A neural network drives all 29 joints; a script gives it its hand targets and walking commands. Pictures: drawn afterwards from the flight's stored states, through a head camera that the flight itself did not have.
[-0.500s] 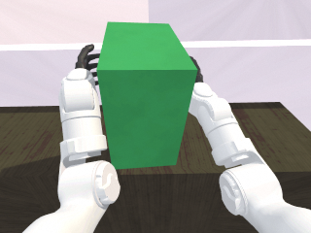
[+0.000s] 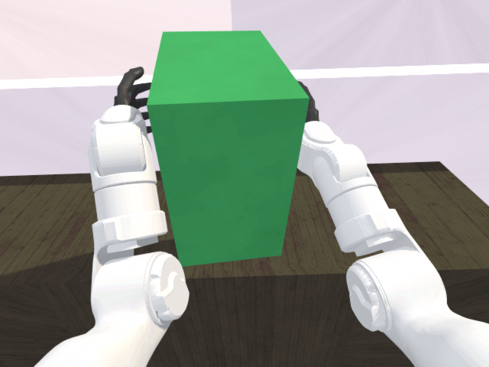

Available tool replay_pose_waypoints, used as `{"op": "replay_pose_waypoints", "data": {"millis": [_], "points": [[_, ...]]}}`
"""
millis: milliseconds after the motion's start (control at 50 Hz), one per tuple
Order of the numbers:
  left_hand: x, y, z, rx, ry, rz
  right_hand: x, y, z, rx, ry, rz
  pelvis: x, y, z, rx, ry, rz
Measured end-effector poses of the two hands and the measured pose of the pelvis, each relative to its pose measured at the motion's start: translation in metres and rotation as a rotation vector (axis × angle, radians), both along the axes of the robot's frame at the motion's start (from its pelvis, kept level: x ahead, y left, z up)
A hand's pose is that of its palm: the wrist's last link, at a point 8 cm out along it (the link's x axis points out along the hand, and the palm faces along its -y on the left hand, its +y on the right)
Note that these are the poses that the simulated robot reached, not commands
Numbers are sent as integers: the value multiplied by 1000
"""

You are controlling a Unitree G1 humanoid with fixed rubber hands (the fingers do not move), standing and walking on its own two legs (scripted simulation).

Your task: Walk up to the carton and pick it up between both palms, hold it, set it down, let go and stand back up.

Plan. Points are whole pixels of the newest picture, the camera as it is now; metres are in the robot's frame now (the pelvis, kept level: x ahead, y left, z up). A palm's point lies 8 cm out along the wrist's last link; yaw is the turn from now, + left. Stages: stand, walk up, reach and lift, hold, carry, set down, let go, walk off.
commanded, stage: hold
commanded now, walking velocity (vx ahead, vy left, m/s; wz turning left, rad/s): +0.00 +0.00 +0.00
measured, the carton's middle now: (221, 143) +0.40 +0.01 +0.26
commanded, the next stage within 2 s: none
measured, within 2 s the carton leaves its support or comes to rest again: neither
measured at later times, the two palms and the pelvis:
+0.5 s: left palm (135, 108) +0.36 +0.13 +0.34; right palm (314, 120) +0.36 -0.13 +0.30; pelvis +0.00 -0.02 +0.00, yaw +1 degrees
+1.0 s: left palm (127, 110) +0.37 +0.14 +0.33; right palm (307, 114) +0.37 -0.12 +0.31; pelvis +0.00 -0.01 +0.00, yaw +1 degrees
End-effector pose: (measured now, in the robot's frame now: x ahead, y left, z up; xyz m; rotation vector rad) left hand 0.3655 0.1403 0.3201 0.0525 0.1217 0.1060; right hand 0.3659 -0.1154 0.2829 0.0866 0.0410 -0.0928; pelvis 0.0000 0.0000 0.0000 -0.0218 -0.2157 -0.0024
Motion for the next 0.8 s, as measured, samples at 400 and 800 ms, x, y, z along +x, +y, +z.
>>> {"op": "replay_pose_waypoints", "data": {"millis": [400, 800], "points": [[-4, -11, 13, 4, 11, 2, -4, -11, 12, -8, 14, 5, -3, -15, 0, 8, 10, 12], [2, -7, 14, -8, 16, -10, 1, -8, 19, -5, 27, -1, 1, -14, 1, 7, 25, 8]]}}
